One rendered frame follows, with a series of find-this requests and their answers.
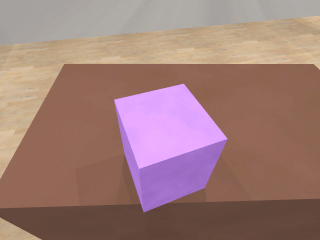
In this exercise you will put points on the pedestal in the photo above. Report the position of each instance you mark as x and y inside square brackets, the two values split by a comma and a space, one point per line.
[69, 178]

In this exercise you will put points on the carton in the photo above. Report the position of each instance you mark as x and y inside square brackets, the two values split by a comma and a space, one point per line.
[170, 142]

